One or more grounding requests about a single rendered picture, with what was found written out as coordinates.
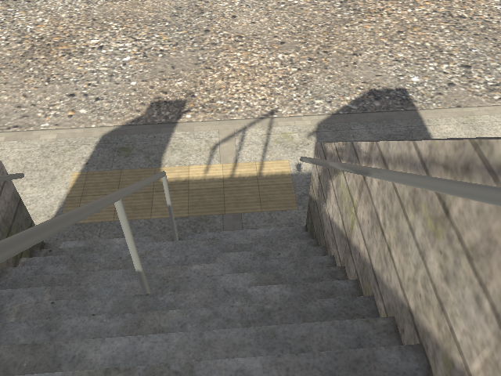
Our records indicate stairs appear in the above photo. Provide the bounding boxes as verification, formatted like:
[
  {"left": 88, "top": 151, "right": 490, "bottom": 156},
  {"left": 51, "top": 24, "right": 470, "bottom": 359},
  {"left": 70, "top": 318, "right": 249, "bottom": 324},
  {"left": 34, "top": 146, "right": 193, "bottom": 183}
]
[{"left": 0, "top": 226, "right": 432, "bottom": 376}]

